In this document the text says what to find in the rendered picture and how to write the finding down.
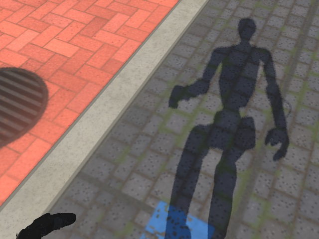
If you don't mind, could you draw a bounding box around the left robot hand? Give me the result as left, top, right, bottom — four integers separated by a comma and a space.
16, 213, 77, 239

